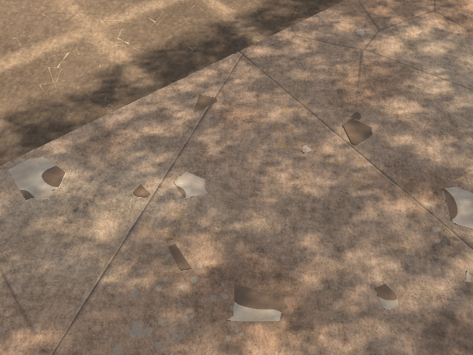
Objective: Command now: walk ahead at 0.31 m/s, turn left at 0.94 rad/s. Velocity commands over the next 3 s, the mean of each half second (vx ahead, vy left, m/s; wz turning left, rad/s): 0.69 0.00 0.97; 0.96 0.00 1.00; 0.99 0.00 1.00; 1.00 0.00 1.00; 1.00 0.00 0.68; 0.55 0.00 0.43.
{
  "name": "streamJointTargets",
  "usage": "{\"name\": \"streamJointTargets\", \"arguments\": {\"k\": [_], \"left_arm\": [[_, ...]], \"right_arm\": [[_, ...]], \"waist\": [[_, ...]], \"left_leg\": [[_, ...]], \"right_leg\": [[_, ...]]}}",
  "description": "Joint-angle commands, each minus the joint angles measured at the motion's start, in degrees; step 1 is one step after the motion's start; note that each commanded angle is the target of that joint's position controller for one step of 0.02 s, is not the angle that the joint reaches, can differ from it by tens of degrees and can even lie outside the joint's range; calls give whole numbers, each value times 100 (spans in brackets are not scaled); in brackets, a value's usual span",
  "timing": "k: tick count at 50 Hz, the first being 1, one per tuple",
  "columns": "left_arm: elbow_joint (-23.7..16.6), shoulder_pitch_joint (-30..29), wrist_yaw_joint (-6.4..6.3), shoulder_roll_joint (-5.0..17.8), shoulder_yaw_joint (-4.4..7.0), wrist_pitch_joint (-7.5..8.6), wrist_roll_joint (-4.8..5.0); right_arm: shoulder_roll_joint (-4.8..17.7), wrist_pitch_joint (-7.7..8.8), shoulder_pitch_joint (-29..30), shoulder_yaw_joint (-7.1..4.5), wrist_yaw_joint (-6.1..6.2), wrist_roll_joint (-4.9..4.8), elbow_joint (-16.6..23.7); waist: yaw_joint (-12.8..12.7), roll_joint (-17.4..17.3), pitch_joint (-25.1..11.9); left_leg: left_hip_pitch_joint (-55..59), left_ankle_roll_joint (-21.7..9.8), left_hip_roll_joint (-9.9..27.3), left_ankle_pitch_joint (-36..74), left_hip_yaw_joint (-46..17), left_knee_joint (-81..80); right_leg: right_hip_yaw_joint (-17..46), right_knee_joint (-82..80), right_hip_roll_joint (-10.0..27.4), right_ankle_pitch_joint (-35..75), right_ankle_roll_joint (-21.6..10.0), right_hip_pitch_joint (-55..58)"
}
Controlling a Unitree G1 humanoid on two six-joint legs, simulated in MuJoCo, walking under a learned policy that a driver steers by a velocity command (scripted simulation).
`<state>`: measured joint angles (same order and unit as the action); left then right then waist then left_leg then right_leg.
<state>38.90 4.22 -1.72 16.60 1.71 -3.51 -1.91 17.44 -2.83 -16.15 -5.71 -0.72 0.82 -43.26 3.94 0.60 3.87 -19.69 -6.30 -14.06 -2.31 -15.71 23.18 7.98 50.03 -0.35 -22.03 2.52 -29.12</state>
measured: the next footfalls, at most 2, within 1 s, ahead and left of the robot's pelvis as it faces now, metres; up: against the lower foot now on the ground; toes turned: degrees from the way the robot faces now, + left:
right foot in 0.12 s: +0.09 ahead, -0.14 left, +0.00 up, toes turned +13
left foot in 0.62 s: +0.31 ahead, +0.26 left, +0.00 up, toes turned +41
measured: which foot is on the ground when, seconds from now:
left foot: down 0.00-0.10, up 0.12-0.60, down 0.62-1.00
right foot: up 0.00-0.10, down 0.12-0.64, up 0.66-1.00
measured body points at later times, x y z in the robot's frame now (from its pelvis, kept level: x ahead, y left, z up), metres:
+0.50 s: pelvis +0.15 +0.03 -0.01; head +0.17 +0.03 +0.44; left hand -0.01 +0.28 -0.12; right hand +0.48 -0.08 -0.08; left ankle +0.19 +0.21 -0.67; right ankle +0.05 -0.16 -0.73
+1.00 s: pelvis +0.47 +0.36 -0.02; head +0.50 +0.39 +0.43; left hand +0.43 +0.70 -0.07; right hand +0.71 +0.17 -0.13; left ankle +0.28 +0.23 -0.73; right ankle +0.72 +0.44 -0.70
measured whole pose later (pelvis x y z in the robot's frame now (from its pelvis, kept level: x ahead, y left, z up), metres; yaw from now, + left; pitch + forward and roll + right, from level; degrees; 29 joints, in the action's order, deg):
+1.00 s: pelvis +0.47 +0.36 -0.02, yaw +57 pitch +3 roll +0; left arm 32.6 0.1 1.6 16.6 -0.3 2.6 -1.9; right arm 19.9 3.8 -25.7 -4.0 -0.5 -0.2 -46.9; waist 5.9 -0.2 2.6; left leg 9.1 -9.3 -9.2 -24.8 -15.9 16.3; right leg 2.2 34.9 4.8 -0.9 1.7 -39.9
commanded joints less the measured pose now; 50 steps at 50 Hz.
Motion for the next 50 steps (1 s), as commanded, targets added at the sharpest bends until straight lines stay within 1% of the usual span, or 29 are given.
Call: {"name": "streamJointTargets", "arguments": {"k": [1, 3, 4, 5, 6, 7, 8, 9, 10, 12, 15, 19, 25, 26, 28, 29, 30, 31, 32, 33, 34, 35, 37, 39, 40, 43, 46, 48, 50], "left_arm": [[-303, 163, 14, 611, 173, 172, 11], [-179, 438, 2, 598, 184, 291, 127], [-3, 1000, -35, 634, 213, 330, 181], [220, 1751, -120, 789, 284, 362, 188], [203, 1578, -218, 1160, 380, 407, 223], [-187, 826, -245, 1505, 389, 412, 41], [-268, 320, -228, 1367, 402, 400, -18], [-287, 236, -169, 1048, 315, 452, -13], [-295, 212, -98, 950, 276, 506, 8], [-284, 468, -15, 996, 275, 576, 23], [-55, 1241, 91, 1067, 322, 720, -5], [209, 2003, 140, 1050, 362, 807, -13], [710, 2676, 103, 819, 320, 840, -92], [821, 2771, 85, 831, 316, 818, -98], [873, 2516, 50, 946, 298, 772, -68], [904, 2516, 40, 1146, 326, 730, -43], [864, 2436, 41, 1401, 373, 688, 18], [717, 2123, 91, 1505, 379, 677, 74], [503, 2389, 217, 850, 246, 692, -16], [-171, 1734, 289, 767, 213, 836, 5], [-485, 717, 285, 1046, 248, 935, 23], [-527, 737, 256, 849, 170, 995, 86], [-281, 1185, 229, 782, 133, 903, -94], [-227, 1537, 262, 764, 130, 670, -220], [-313, 1343, 272, 710, 116, 586, -227], [-796, 112, 306, 549, 21, 564, -127], [-902, -291, 368, 459, -39, 630, -25], [-908, -351, 349, 560, -14, 649, 27], [-663, 471, 241, 902, 127, 653, 48]], "right_arm": [[1073, 64, 123, -290, -62, 65, 424], [978, 88, 577, -271, -108, 90, 536], [904, 93, 1064, -251, -130, 97, 692], [754, 116, 1449, -214, -119, 96, 811], [338, 163, 921, -124, -27, -4, 694], [159, 213, 737, -4, -23, -36, 930], [672, 224, 1105, -64, -98, 78, 1003], [765, 231, 1140, -73, -212, 129, 1059], [732, 216, 903, -49, -314, 182, 982], [726, 128, 582, -21, -468, 212, 881], [631, 105, 1133, 72, -488, 165, 1108], [599, 138, 1833, 114, -541, 152, 1271], [292, 228, 2876, 309, -669, 135, 1598], [221, 240, 2981, 355, -666, 144, 1644], [128, 251, 2512, 400, -575, 122, 1508], [244, 261, 1911, 340, -491, 100, 1337], [454, 286, 873, 227, -422, 84, 1063], [792, 329, -573, 26, -310, 98, 604], [1424, 285, -475, -191, -180, 86, 423], [2006, 191, -573, -330, -87, 38, 662], [1904, 159, -976, -312, -10, 101, 503], [1774, 214, -884, -290, 53, 85, 319], [1312, 369, -247, -132, 126, 61, 331], [958, 511, -23, 21, 118, -38, 388], [891, 579, -48, 53, 92, -75, 352], [918, 723, -118, 48, 39, -3, 295], [1054, 794, -339, -29, 6, -76, 182], [1178, 796, -429, -67, 35, -142, 86], [1441, 770, -403, -123, 77, -123, 36]], "waist": [[-210, -865, -848], [-455, -842, -683], [-809, -839, -585], [-1274, -519, -472], [-1046, 880, -577], [-590, 1323, -805], [-412, 668, -391], [-299, 487, -321], [-202, 387, -326], [-236, 522, -256], [-585, 366, 27], [-971, 503, 287], [-1189, 584, 787], [-1161, 592, 794], [-676, 669, 376], [-320, 757, -99], [190, 861, -682], [898, 712, -1369], [408, -459, -1708], [376, -973, -2370], [641, -109, -1977], [403, -139, -1264], [-300, 325, -430], [-653, -35, -241], [-682, -110, -59], [-506, -256, 534], [-307, -316, 294], [-263, -306, 74], [-638, -251, -612]], "left_leg": [[429, -534, 1468, -3861, -2421, -1170], [-396, -329, 1267, -3501, -2204, -993], [-1186, 42, 988, -3142, -1862, -959], [-2024, 603, 428, -3160, -1219, -525], [-2623, 663, 3, -3408, -351, 1517], [-3084, 637, 132, -2613, 225, 3082], [-3257, 646, 803, -1618, 445, 3661], [-3017, 619, 999, -1205, 454, 3992], [-2929, 647, 994, -963, 549, 4396], [-2885, 675, 1084, -779, 878, 4999], [-3344, 686, 1371, -473, 1009, 5035], [-3682, 633, 1621, -474, 1220, 4429], [-3621, 146, 1900, -1048, 2042, 3200], [-3453, 10, 1837, -1289, 2228, 2954], [-1931, -332, 1303, -1726, 2761, 2341], [-978, -453, 883, -1962, 2966, 2341], [350, -596, 610, -2042, 2879, 2198], [2445, -819, 537, -1718, 2380, 1607], [4216, -940, 1637, -2939, 498, 1060], [4893, -1594, 2839, -3771, -2698, -24], [4717, -1406, 2708, -2934, -2654, -452], [3998, -1392, 2703, -2071, -2161, -559], [2228, -1163, 2072, -1227, -1008, -629], [1281, -1344, 1837, -893, -782, -818], [806, -1364, 1723, -1038, -671, -1007], [-84, -1279, 1376, -574, -562, -1478], [91, -984, 1379, 1024, -520, -1428], [624, -805, 1538, 1912, -632, -1230], [1216, -489, 1490, 3675, -644, -31]], "right_leg": [[-154, -539, -268, -190, -49, 488], [-234, -1367, -390, -223, -148, 1578], [-398, -2179, -459, -91, -241, 2648], [-743, -3270, -406, 438, -287, 3838], [228, -3500, 795, -201, -281, 4242], [2425, -4039, 2443, -1903, -746, 3693], [2561, -4192, 2480, -2329, -992, 2742], [2209, -4117, 2268, -2156, -1004, 2322], [1608, -4053, 1898, -1758, -883, 2247], [695, -4097, 1515, -1388, -717, 2074], [86, -4170, 1532, -948, -708, 2389], [-604, -4299, 1659, -506, -711, 3017], [-1775, -4436, 1813, 1098, -677, 3757], [-2012, -4295, 1808, 1973, -660, 3899], [-2625, -3477, 1681, 5632, -539, 3629], [-2655, -2615, 1766, 7551, -567, 3562], [-2596, -1360, 1908, 8298, -613, 3193], [-2558, 405, 1870, 7571, -512, 2010], [-2355, 2202, 1231, 1849, -285, -212], [-1580, 3883, 291, -550, 11, -1683], [-693, 3864, 490, 179, -75, -2299], [-680, 3537, 685, 349, -111, -2330], [-599, 2697, 1002, 166, -69, -1492], [-577, 2270, 1098, -196, 99, -1056], [-650, 1889, 1092, -342, 173, -971], [-937, 469, 876, 889, 272, -817], [-919, -903, 520, 2468, 68, 129], [-874, -1447, 312, 2686, -106, 700], [-834, -1609, -59, 2041, -226, 1900]]}}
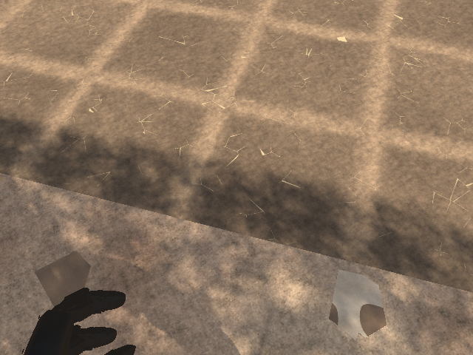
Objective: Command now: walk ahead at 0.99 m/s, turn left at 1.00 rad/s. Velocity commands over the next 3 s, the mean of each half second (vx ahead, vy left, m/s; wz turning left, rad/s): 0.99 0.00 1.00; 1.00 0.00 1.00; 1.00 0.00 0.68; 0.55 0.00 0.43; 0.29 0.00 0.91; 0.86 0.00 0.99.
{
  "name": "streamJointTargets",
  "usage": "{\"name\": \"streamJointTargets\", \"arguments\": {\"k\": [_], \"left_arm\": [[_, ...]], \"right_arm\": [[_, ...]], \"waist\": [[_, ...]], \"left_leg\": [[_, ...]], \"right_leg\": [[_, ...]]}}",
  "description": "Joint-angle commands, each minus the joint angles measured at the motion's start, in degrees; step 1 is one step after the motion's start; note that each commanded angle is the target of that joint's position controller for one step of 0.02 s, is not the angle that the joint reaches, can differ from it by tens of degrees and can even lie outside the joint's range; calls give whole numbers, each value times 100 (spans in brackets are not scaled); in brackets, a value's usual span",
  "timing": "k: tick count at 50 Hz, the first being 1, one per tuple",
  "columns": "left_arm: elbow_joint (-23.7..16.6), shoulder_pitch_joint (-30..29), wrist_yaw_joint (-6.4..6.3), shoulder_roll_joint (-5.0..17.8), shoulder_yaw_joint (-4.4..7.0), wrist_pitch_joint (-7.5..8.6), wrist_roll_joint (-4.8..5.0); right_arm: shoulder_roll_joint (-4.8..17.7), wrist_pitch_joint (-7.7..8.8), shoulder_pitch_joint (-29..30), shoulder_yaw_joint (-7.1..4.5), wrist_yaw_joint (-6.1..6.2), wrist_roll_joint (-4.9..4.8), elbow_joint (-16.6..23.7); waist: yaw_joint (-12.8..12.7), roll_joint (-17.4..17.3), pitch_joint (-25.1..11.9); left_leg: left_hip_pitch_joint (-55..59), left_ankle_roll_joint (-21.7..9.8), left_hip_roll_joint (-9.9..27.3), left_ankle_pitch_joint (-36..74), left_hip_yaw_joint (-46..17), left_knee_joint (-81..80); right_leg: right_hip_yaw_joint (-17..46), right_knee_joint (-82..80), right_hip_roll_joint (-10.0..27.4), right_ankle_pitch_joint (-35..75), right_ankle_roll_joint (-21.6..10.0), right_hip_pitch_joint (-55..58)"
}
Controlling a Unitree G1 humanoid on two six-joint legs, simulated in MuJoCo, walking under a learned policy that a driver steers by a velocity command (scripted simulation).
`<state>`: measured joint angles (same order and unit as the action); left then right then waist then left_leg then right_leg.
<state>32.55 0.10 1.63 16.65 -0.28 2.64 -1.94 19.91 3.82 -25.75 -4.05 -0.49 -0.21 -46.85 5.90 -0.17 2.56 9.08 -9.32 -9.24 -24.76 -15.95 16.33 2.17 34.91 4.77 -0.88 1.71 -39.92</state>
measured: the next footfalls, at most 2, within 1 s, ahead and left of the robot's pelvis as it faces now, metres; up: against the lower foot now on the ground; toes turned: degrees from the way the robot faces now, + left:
right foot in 0.04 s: +0.26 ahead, -0.15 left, +0.00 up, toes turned +4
left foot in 0.50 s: +0.62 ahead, +0.15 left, +0.00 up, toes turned +32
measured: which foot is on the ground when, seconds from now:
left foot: down 0.00-0.04, up 0.06-0.48, down 0.50-0.92, up 0.94-1.00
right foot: up 0.00-0.02, down 0.04-0.48, up 0.50-0.90, down 0.92-1.00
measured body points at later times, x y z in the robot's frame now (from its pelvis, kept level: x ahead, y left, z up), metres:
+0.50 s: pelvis +0.47 +0.06 -0.02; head +0.49 +0.08 +0.42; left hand +0.29 +0.27 -0.16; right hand +0.80 -0.03 -0.08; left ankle +0.58 +0.13 -0.72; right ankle +0.26 -0.16 -0.66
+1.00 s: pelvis +0.90 +0.29 -0.05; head +0.91 +0.31 +0.40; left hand +0.79 +0.60 -0.12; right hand +1.18 +0.14 -0.16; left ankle +0.68 +0.18 -0.60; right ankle +1.03 +0.26 -0.77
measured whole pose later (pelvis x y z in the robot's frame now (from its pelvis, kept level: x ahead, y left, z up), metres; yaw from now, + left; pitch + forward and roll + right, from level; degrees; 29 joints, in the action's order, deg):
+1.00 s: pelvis +0.90 +0.29 -0.05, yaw +58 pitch +2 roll -1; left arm 36.5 8.0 -0.7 17.5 1.9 4.1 -3.2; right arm 20.9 2.6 -20.2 -4.4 1.1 0.5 -47.5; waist 4.0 -1.5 1.0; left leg -16.0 -7.5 -8.4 -27.2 -9.5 84.8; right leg -0.5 35.8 -0.2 -15.0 1.4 -23.3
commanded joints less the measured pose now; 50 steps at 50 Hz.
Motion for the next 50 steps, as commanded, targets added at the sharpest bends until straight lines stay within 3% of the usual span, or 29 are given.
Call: {"name": "streamJointTargets", "arguments": {"k": [1, 2, 3, 4, 5, 6, 7, 11, 15, 17, 19, 21, 23, 24, 25, 26, 27, 29, 32, 35, 39, 42, 44, 45, 46, 47, 48, 49, 50], "left_arm": [[182, 1887, -204, 1159, 462, 44, 93], [472, 3153, -351, 1407, 595, 27, 78], [623, 3885, -448, 1781, 701, 77, -173], [470, 3006, -340, 1932, 726, 98, -251], [275, 2124, -296, 1257, 648, 73, -178], [298, 1823, -269, 834, 542, 58, -129], [428, 1835, -249, 659, 497, 57, -143], [1100, 2249, -130, 356, 382, 290, 36], [1221, 1902, -101, 424, 374, 446, 38], [1352, 2109, -146, 573, 406, 447, 41], [1470, 2477, -208, 768, 433, 398, 47], [1418, 2531, -282, 1158, 520, 266, 78], [1247, 2102, -318, 1467, 611, 60, 47], [1133, 1861, -290, 1419, 618, -7, 3], [1022, 1749, -179, 926, 539, -22, -37], [297, 2133, -161, 605, 420, 87, 38], [97, 1575, -158, 828, 378, 260, 53], [151, 1229, -175, 778, 312, 346, 2], [284, 1400, -162, 687, 265, 14, -245], [-132, 351, -58, 289, 105, -40, -144], [-287, -67, -7, 371, 119, 34, -8], [-394, -197, -54, 539, 172, 57, 108], [-172, 717, -189, 923, 334, 131, 135], [161, 1917, -260, 1089, 440, 176, 162], [538, 3136, -346, 1378, 588, 204, 33], [702, 3866, -353, 1381, 556, 191, -125], [446, 2968, -248, 1942, 689, 207, -270], [217, 2122, -258, 1157, 648, 141, -185], [277, 1894, -256, 538, 464, 127, -188]], "right_arm": [[1403, 96, 781, -327, 32, 51, 407], [1234, 144, 1093, -284, -2, 141, 446], [173, 201, 1034, -26, 9, 110, 655], [56, 182, 407, 108, 35, -141, 968], [490, 89, 739, 72, 77, 70, 723], [597, 5, 1039, 47, 3, 168, 683], [548, -73, 1297, 49, -84, 231, 686], [-105, -370, 1881, 224, -338, 237, 1135], [-97, -414, 2554, 303, -433, 178, 1540], [-74, -398, 3010, 333, -529, 199, 1631], [-110, -348, 3170, 346, -568, 203, 1599], [84, -314, 2606, 259, -476, 163, 1373], [509, -292, 699, 23, -315, 127, 818], [750, -294, -464, -166, -178, 106, 392], [1087, -380, -26, -365, -17, -58, 369], [1700, -473, 595, -415, -51, 206, 743], [1513, -494, 190, -429, 27, 232, 817], [1025, -301, 394, -335, 106, 141, 482], [668, -11, 774, -148, 146, 81, 480], [689, 119, 785, -155, 66, 115, 441], [751, 138, 431, -222, 6, -38, 228], [796, 87, 281, -259, 46, 83, 202], [1027, 71, 437, -316, 65, 199, 202], [1125, 49, 692, -336, 64, 201, 237], [688, 80, 869, -234, 54, 96, 335], [-215, 147, 1264, 33, 81, 143, 664], [-313, 102, -331, 146, 198, -281, 897], [181, 1, 191, 121, 250, 80, 544], [316, -79, 1034, 86, 134, 204, 639]], "waist": [[-1462, -180, -1021], [-2157, -142, -1533], [-2115, 1395, -2053], [-1196, 2771, -2516], [-1128, 1636, -1652], [-1064, 830, -1016], [-1028, 291, -634], [-679, 372, 156], [-369, 440, 495], [-476, 170, 717], [-529, 146, 661], [-153, 490, 136], [802, 724, -806], [1199, 505, -1274], [687, -745, -867], [-139, -1382, -1519], [205, -361, -1785], [-311, 503, -319], [-855, 567, -19], [-660, 329, 344], [-308, 25, -12], [-191, -198, 5], [-694, -159, -552], [-1384, -94, -1016], [-1855, 144, -1446], [-1952, 1448, -1661], [-679, 2862, -2706], [-868, 1249, -2012], [-945, 484, -850]], "left_leg": [[-1886, -45, 973, 6207, -578, 1981], [-2597, 80, 706, 5720, -359, 3578], [-3972, 136, 35, 1139, 131, 5992], [-4934, 155, -21, -230, 530, 6822], [-5152, 105, 535, 491, 710, 6861], [-5091, 145, 837, 894, 877, 6649], [-5027, 180, 1023, 958, 972, 6487], [-5372, 250, 1460, 1034, 1067, 6171], [-5201, 235, 1418, 2168, 1528, 4881], [-4844, 94, 1271, 2506, 2097, 3713], [-4273, -106, 897, 2518, 2635, 3027], [-3579, -249, 489, 2132, 2815, 2829], [-1604, -469, 204, 1555, 2569, 2770], [-11, -622, 213, 1324, 2076, 2274], [537, -772, 751, 754, 950, 1911], [1789, -1869, 2063, 962, -2261, 1118], [1718, -1988, 2314, 215, -3179, 171], [-178, -1551, 2001, 767, -2449, -245], [-1937, -1316, 1327, 1784, -1302, -227], [-3180, -1083, 808, 2260, -752, -556], [-2769, -566, 644, 2823, -704, -45], [-2147, -317, 745, 3031, -1093, 506], [-1399, -105, 576, 4264, -1064, 2121], [-1623, 15, 465, 4412, -805, 3590], [-2923, 156, 241, 3218, -510, 5403], [-4581, 121, -123, -1152, 49, 7503], [-5814, 319, -59, -999, 697, 8657], [-6203, 222, 569, 4, 980, 8487], [-6148, 244, 801, 443, 1139, 8243]], "right_leg": [[-300, 16, -578, -580, -165, 4108], [-191, 106, -262, -1190, -195, 5472], [1584, -405, 1242, -3407, -415, 6608], [4732, -1853, 2308, -4147, -726, 6545], [4305, -2005, 2028, -4895, -836, 5608], [3323, -1918, 1837, -4353, -894, 4793], [2598, -1924, 1646, -3492, -858, 4253], [607, -2329, 1442, -1531, -583, 3389], [-1172, -2704, 987, 242, -391, 2980], [-1749, -2951, 781, 789, -340, 3119], [-2033, -2710, 746, 3065, -299, 3614], [-2055, -1736, 923, 5559, -256, 4285], [-1863, 642, 1136, 6426, -368, 3995], [-1735, 2482, 1032, 5086, -355, 3038], [-1656, 4628, -103, -923, -165, 1431], [-785, 6217, -625, -2847, 119, -661], [104, 5995, -441, -2444, 78, -1125], [213, 4602, 52, -2128, 40, -751], [178, 3463, 314, -2458, 258, 347], [-223, 1713, 200, -1211, 380, 1144], [-102, 165, -130, 1260, 120, 1829], [110, -588, -289, 878, 75, 2251], [178, -885, -418, 404, 13, 2935], [125, -1088, -298, 466, -18, 4026], [354, -551, 105, -95, -90, 5669], [1317, 53, 1202, 147, 320, 6671], [4680, -986, 2913, -580, -830, 7294], [4744, -1714, 2423, -3518, -1204, 6250], [3525, -2060, 1890, -3921, -1091, 4952]]}}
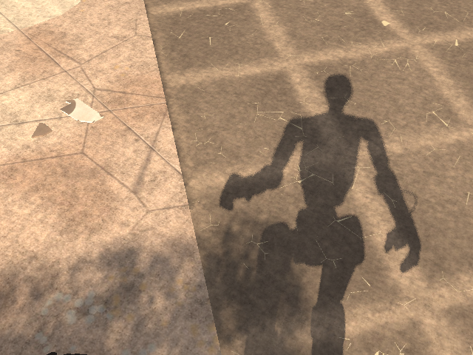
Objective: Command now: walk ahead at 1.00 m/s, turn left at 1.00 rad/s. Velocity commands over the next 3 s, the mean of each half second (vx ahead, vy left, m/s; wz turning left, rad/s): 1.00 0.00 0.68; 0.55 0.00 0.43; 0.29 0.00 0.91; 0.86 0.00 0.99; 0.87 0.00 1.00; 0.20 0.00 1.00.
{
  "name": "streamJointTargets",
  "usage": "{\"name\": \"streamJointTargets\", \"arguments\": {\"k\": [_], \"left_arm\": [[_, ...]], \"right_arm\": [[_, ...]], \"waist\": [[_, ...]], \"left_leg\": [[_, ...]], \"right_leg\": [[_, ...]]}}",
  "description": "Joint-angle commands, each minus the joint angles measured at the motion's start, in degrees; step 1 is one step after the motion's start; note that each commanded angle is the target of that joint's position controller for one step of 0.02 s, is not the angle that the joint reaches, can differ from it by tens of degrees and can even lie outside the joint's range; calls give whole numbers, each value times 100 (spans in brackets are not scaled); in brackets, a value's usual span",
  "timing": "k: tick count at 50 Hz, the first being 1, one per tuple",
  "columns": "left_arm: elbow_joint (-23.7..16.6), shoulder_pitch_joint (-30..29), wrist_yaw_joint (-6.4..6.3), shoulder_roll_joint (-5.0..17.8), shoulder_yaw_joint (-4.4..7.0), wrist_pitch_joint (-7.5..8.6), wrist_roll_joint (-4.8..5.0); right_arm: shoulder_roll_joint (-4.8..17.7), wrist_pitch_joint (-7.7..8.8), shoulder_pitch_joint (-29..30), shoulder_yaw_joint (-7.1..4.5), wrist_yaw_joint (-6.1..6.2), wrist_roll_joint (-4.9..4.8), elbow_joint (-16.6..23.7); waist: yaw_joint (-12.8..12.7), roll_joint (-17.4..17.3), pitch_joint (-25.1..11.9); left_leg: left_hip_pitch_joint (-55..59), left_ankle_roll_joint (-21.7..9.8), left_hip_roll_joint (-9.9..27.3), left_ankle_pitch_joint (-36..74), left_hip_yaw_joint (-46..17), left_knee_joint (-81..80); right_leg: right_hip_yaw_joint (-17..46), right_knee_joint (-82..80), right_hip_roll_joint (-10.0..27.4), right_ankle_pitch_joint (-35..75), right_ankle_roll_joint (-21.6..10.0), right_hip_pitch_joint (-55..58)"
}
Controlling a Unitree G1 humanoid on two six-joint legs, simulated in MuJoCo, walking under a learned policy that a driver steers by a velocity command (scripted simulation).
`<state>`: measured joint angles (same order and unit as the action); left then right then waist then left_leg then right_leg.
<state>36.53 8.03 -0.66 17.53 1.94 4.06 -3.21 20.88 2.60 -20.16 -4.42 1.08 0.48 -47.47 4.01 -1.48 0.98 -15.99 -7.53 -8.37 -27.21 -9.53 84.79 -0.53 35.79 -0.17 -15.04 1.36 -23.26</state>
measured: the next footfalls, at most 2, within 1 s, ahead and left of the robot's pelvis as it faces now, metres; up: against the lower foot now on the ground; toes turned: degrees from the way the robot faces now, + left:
left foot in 0.34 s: +0.44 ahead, +0.06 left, +0.05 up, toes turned +19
right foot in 0.74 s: +0.92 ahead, +0.06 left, +0.00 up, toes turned +19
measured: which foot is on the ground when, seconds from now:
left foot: up 0.00-0.32, down 0.34-0.74, up 0.76-1.00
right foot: down 0.00-0.34, up 0.36-0.72, down 0.74-1.00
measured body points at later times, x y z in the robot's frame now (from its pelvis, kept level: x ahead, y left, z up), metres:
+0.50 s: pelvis +0.45 +0.04 +0.04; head +0.46 +0.04 +0.49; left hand +0.43 +0.31 -0.07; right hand +0.61 -0.18 -0.09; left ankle +0.41 +0.05 -0.67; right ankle +0.46 -0.12 -0.60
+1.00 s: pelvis +0.84 +0.15 +0.02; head +0.89 +0.17 +0.47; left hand +0.74 +0.39 -0.10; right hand +1.14 +0.03 -0.07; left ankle +0.88 +0.29 -0.59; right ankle +0.88 +0.05 -0.72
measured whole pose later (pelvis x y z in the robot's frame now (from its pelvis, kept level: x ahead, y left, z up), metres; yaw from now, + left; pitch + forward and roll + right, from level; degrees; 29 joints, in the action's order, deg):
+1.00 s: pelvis +0.84 +0.15 +0.02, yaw +31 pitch +1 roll +0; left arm 46.0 20.0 -0.1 14.6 1.1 3.3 -1.4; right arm 15.1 -1.7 -4.0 -2.3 0.6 1.2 -38.0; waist -1.0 -0.4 6.0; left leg -47.9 -1.4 -0.2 -20.2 2.6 74.2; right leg -12.5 21.9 3.8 -12.6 0.3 -9.1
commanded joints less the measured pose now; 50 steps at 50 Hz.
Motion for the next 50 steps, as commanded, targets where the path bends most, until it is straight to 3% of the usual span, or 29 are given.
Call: {"name": "streamJointTargets", "arguments": {"k": [1, 3, 5, 8, 10, 12, 13, 15, 16, 17, 18, 19, 21, 23, 26, 30, 34, 35, 36, 37, 38, 39, 40, 41, 43, 44, 47, 49, 50], "left_arm": [[114, 1103, 15, 296, 183, 9, -97], [669, 1622, 70, 121, 106, 166, 34], [860, 1544, 186, 49, 75, 281, 182], [1025, 1604, 185, 79, 43, 341, 156], [1266, 2003, 126, 0, -10, 306, 152], [1288, 2165, 41, 185, -10, 258, 139], [1298, 2334, -4, 563, 43, 282, 128], [1330, 2248, -101, 1078, 148, 211, 154], [1201, 1966, -108, 1242, 194, 129, 182], [1073, 1523, -95, 1227, 234, 48, 253], [705, 1921, 38, 417, 65, 55, 306], [280, 1508, 98, 809, 112, 148, 294], [204, 1212, 130, 531, 70, 157, 316], [328, 1298, 199, 293, 47, -64, 128], [30, 679, 274, 219, 38, -191, 99], [-164, -99, 378, 3, -37, -87, 237], [-118, -179, 272, 165, 15, -3, 2], [45, 377, 204, 334, 80, 30, -42], [301, 1268, 123, 537, 153, 72, -38], [689, 2472, 34, 830, 260, 107, -49], [815, 2620, 36, 1296, 301, 138, -180], [554, 2733, 123, 1216, 281, 113, -131], [264, 2228, 122, 995, 310, 5, -17], [158, 1686, 74, 594, 182, -36, 4], [321, 1580, -70, 342, 44, -37, 22], [410, 1669, -80, 440, 66, -24, 111], [338, 715, 35, 519, 96, 66, 202], [261, -120, 71, 473, 95, 96, 196], [250, -139, 78, 419, 102, 104, 228]], "right_arm": [[65, -5, 1003, 144, -141, 207, 894], [-364, -149, 1281, 274, -355, 209, 1201], [-521, -233, 1583, 371, -404, 153, 1525], [-571, -312, 2114, 468, -408, 143, 1877], [-647, -276, 2617, 569, -441, 173, 1999], [-721, -214, 2666, 644, -505, 120, 1880], [-687, -170, 2483, 632, -504, 112, 1818], [-303, -178, 1286, 483, -387, 173, 1375], [63, -180, 262, 315, -303, 183, 1029], [416, -141, -409, 116, -231, 199, 779], [828, -221, 81, -56, -138, 139, 718], [828, -236, -114, -97, -62, 134, 884], [392, -68, 115, -43, 38, 135, 523], [12, 152, 567, 73, 126, 177, 441], [-76, 382, 587, 108, 64, 74, 270], [106, 577, 156, 54, -69, -91, -14], [364, 498, -641, 37, 50, -44, -418], [499, 431, -643, 18, 118, 16, -462], [710, 345, -319, -33, 165, 39, -416], [646, 256, 310, -33, 193, -37, -255], [-272, 209, -240, 132, 224, -153, -101], [-310, 230, -928, 175, 307, -613, 107], [203, 209, -282, 122, 351, -487, 172], [310, 162, 225, 91, 290, -271, 299], [-61, -72, 513, 132, 98, 62, 421], [-324, -216, 323, 157, 33, 129, 533], [-556, -460, 766, 212, -8, 110, 1101], [-543, -509, 601, 228, -99, 77, 1214], [-544, -501, 571, 222, -148, 75, 1146]], "waist": [[-707, 233, -105], [-500, 410, 236], [-252, 574, 231], [-169, 764, 398], [-282, 415, 732], [-302, 283, 371], [-175, 551, 289], [493, 1000, -284], [938, 1108, -708], [1376, 653, -923], [360, -1069, -1469], [481, -231, -1838], [-62, 658, 75], [-615, 759, 586], [-703, 170, 772], [-364, 233, 613], [-211, 125, 227], [-515, -7, -104], [-1086, -99, -425], [-1852, -10, -748], [-1278, 1443, -1177], [-1039, 1496, -2950], [-1286, 1013, -3236], [-1166, 634, -2458], [-899, 281, -1114], [-685, 681, -894], [-47, 843, -214], [379, 1016, -271], [315, 1020, -326]], "left_leg": [[-3653, 47, 888, 795, 568, 1316], [-3775, -44, 1164, 846, 471, 1399], [-3613, -79, 1183, 1088, 592, 847], [-3449, -102, 1097, 1646, 973, -10], [-3417, -169, 932, 1748, 1399, -1141], [-1910, -367, 448, 1732, 2088, -2263], [-1475, -384, 287, 1440, 2309, -2469], [-174, -583, -35, 830, 2021, -2968], [958, -779, -96, 408, 1611, -3632], [2178, -1098, 349, 1177, 642, -4975], [3770, -1527, 1858, 760, -1761, -5345], [3457, -1784, 2208, 455, -2966, -5893], [1607, -1358, 2145, 974, -2342, -6694], [477, -1022, 1570, 1235, -1341, -6945], [-300, -940, 1135, 1783, -479, -7556], [-307, -675, 890, 2851, 192, -8146], [1583, -160, 1007, 5876, 192, -7052], [1824, -3, 995, 6404, 77, -6138], [1636, 149, 890, 6402, 117, -4751], [942, 364, 408, 5351, 335, -2573], [-1175, 563, -422, -1523, 658, 388], [-2338, 607, -270, -1600, -214, 1453], [-2637, 623, 100, -800, 62, 1534], [-2941, 650, 420, -348, 356, 1164], [-3019, 678, 608, -278, 864, 1219], [-2956, 752, 675, -354, 884, 1269], [-2633, 719, 922, 6, 960, 43], [-1632, 569, 987, 1295, 1107, -1742], [-1157, 483, 865, 1866, 1361, -2385]], "right_leg": [[2984, -2210, 2045, -1757, -854, 2541], [1846, -2136, 1856, -83, -585, 1857], [795, -2397, 1604, 1031, -237, 1405], [-484, -2560, 1306, 3317, 16, 1239], [-958, -2768, 1070, 4098, 38, 1406], [-1291, -2806, 1057, 6779, 2, 1303], [-1248, -2323, 1343, 8454, -54, 1519], [-1121, -736, 1710, 9457, -216, 1875], [-1012, 712, 1752, 8881, -326, 1562], [-1105, 3051, 1235, 5803, -304, 780], [-963, 5317, 234, -641, -112, -1431], [73, 5754, 157, -483, -231, -1959], [303, 4618, 602, -376, -247, -2196], [410, 3607, 827, -578, -98, -1594], [161, 1960, 910, -140, 84, -1104], [-245, -166, 594, 2760, -179, 339], [-491, -971, -130, 2983, -431, 684], [-362, -1079, -265, 2911, -423, 1198], [-180, -1412, -48, 3396, -449, 2040], [-38, -1902, 496, 4550, -546, 3188], [702, -270, 1926, 9109, -757, 4886], [2029, 736, 3438, 10465, -1505, 6505], [1944, 187, 3214, 8678, -1646, 6057], [1503, -357, 2767, 6837, -1496, 5087], [829, -1006, 2319, 6067, -1354, 3209], [628, -1227, 2497, 5965, -1463, 2568], [-338, -2128, 2038, 4839, -1091, 867], [-1246, -2127, 1429, 4337, -751, 262], [-1506, -1928, 1209, 4209, -673, 241]]}}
